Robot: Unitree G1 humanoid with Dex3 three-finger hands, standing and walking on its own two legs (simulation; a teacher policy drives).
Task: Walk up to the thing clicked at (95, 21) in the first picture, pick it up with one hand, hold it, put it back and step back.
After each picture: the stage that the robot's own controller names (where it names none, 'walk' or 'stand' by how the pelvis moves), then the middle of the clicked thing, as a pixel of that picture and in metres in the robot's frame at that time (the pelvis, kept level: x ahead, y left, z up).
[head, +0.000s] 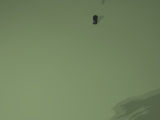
stand; (95, 19) +1.93 -0.18 -0.72
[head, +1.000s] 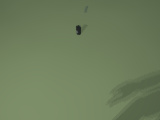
walk; (78, 30) +1.78 +0.15 -0.70
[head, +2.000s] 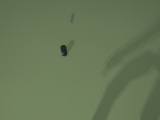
walk; (63, 50) +1.23 +0.28 -0.72
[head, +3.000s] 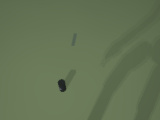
walk; (62, 85) +0.79 +0.24 -0.71
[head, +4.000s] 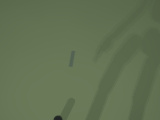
walk; out of the picture +0.46 +0.22 -0.70
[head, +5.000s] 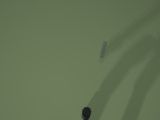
stand; (86, 113) +0.44 -0.04 -0.68
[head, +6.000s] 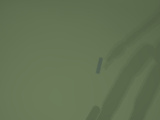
stand; out of the picture +0.43 -0.01 -0.72
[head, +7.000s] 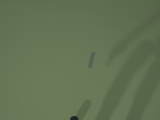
stand; out of the picture +0.45 +0.06 -0.72
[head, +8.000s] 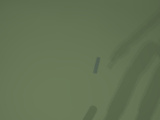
stand; out of the picture +0.43 +0.04 -0.73
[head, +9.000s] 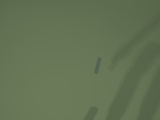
stand; out of the picture +0.43 +0.04 -0.73
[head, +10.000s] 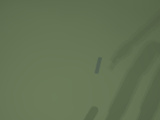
stand; out of the picture +0.42 +0.03 -0.73
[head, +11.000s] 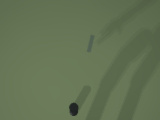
go down; (73, 109) +0.45 +0.04 -0.68
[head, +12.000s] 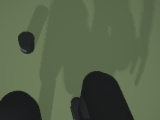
go down; (26, 43) +0.54 +0.09 -0.31
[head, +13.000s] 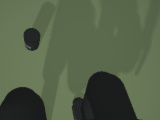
close in; (32, 40) +0.53 +0.09 -0.31
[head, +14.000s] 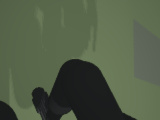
close in; out of the picture +0.53 +0.15 -0.28
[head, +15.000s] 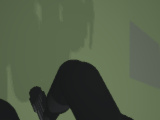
close; out of the picture +0.52 +0.15 -0.29
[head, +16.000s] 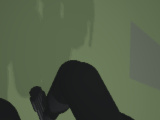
close; out of the picture +0.52 +0.15 -0.29
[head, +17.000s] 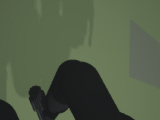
close; out of the picture +0.52 +0.15 -0.29
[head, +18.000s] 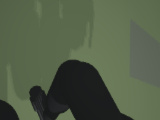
close; out of the picture +0.53 +0.15 -0.29
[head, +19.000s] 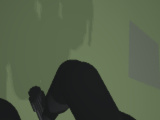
close in; out of the picture +0.53 +0.15 -0.29
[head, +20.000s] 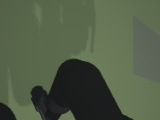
close in; out of the picture +0.53 +0.16 -0.28
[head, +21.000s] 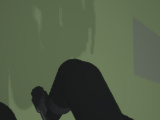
close in; out of the picture +0.54 +0.16 -0.27
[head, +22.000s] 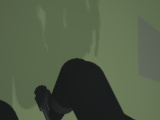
lift; out of the picture +0.54 +0.15 -0.27
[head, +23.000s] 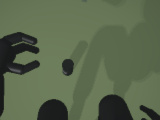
lift; (67, 67) +0.53 +0.05 -0.42
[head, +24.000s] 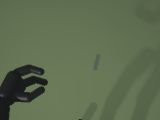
hold; out of the picture +0.45 +0.03 -0.68
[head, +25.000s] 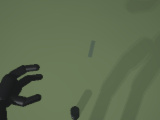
go down; (74, 113) +0.47 +0.05 -0.66
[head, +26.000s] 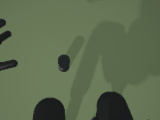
close in; (63, 63) +0.54 +0.05 -0.40
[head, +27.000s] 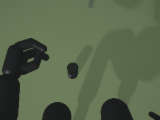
hold; (72, 71) +0.54 +0.04 -0.44
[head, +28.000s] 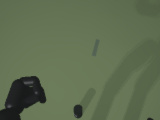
crouch; (78, 111) +0.47 +0.04 -0.65
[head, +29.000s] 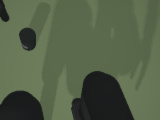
hold; (28, 40) +0.56 +0.08 -0.30
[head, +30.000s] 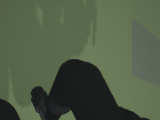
lower; out of the picture +0.54 +0.15 -0.28
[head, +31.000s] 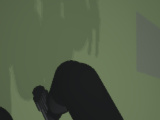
hold; out of the picture +0.54 +0.16 -0.29
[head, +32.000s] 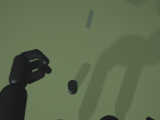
hold; (72, 87) +0.51 +0.04 -0.54
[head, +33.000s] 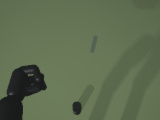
hold; (76, 108) +0.48 +0.04 -0.66
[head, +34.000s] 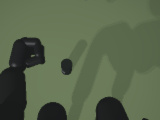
lower; (66, 67) +0.53 +0.04 -0.44
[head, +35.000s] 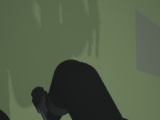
lower; out of the picture +0.55 +0.15 -0.27
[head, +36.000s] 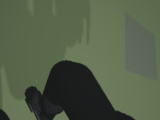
lower; out of the picture +0.54 +0.16 -0.29
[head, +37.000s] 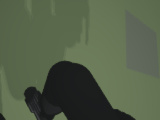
withdraw; out of the picture +0.54 +0.16 -0.29
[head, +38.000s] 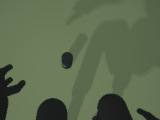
walk; (67, 60) +0.55 +0.05 -0.43
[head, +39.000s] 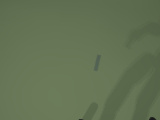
hold; out of the picture +0.46 +0.01 -0.66
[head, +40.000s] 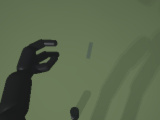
lower; (74, 113) +0.48 +0.04 -0.68
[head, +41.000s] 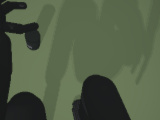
lower; (33, 40) +0.56 +0.07 -0.34
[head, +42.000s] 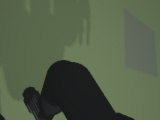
lower; out of the picture +0.55 +0.16 -0.29
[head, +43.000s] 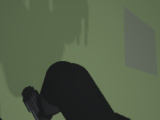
lower; out of the picture +0.55 +0.16 -0.30
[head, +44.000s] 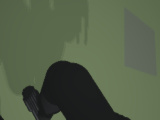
withdraw; out of the picture +0.55 +0.16 -0.30
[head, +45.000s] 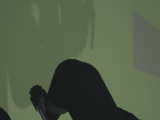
withdraw; out of the picture +0.56 +0.16 -0.27
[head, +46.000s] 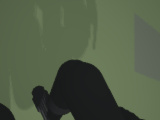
stand; out of the picture +0.56 +0.16 -0.27
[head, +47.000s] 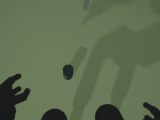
stand; (68, 72) +0.53 +0.04 -0.49
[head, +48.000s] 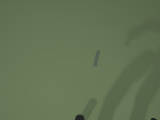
hold; out of the picture +0.47 +0.02 -0.66
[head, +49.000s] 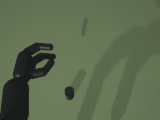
lower; (69, 93) +0.51 +0.04 -0.62
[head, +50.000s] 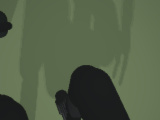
lower; out of the picture +0.57 +0.11 -0.29
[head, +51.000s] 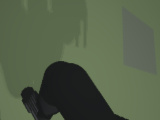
lower; out of the picture +0.56 +0.16 -0.30
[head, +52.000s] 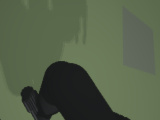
lower; out of the picture +0.55 +0.16 -0.30
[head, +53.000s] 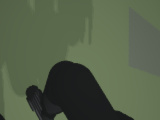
withdraw; out of the picture +0.55 +0.16 -0.30
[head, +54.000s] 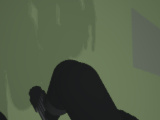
withdraw; out of the picture +0.56 +0.16 -0.27
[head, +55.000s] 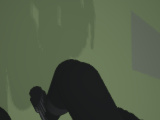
withdraw; out of the picture +0.56 +0.16 -0.27
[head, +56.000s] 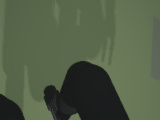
stand; out of the picture +0.56 +0.14 -0.28
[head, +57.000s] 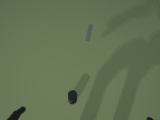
stand; (72, 97) +0.51 +0.03 -0.60
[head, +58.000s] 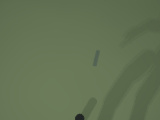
stand; out of the picture +0.48 +0.02 -0.66
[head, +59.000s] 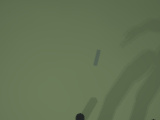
stand; out of the picture +0.47 +0.02 -0.66
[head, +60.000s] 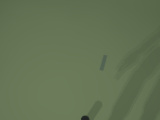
stand; out of the picture +0.49 +0.02 -0.72
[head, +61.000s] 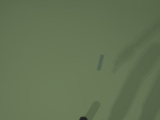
stand; out of the picture +0.48 +0.03 -0.73
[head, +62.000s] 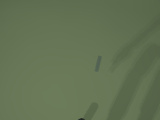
walk; out of the picture +0.47 +0.03 -0.73
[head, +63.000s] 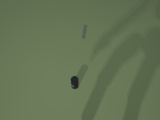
walk; (74, 82) +0.72 +0.08 -0.69
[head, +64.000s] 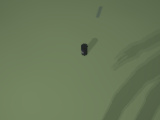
walk; (84, 49) +1.07 +0.03 -0.70
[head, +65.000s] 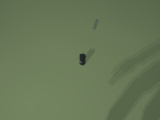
stand; (82, 59) +1.09 +0.02 -0.71
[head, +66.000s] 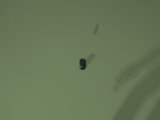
stand; (82, 64) +1.08 +0.02 -0.73
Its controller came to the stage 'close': yes
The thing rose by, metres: 0.01
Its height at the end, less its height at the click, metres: +0.00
